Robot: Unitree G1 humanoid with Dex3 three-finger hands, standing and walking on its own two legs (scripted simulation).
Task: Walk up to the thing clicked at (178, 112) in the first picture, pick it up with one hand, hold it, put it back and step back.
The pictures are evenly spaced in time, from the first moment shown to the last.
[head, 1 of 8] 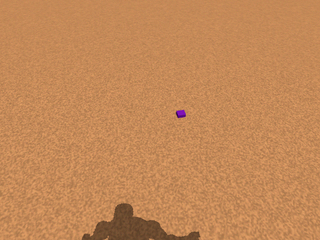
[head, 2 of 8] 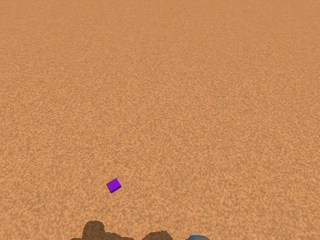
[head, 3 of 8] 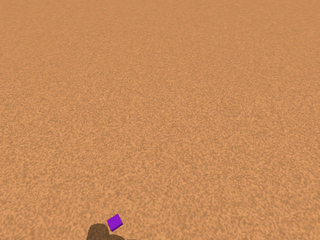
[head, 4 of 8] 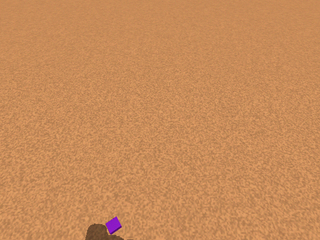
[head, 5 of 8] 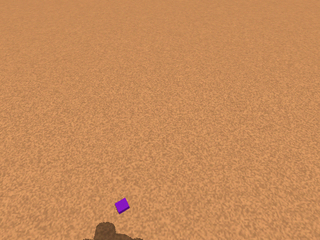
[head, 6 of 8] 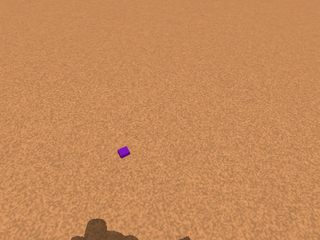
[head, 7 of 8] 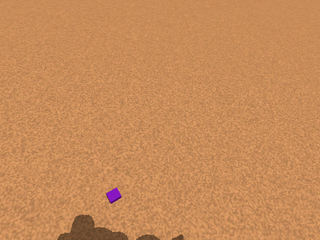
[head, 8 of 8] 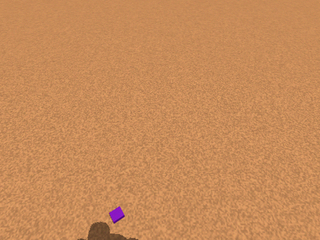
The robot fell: no
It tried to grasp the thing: no
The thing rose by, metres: 0.00
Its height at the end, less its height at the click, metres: +0.00
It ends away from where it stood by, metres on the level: 0.00
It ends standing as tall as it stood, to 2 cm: yes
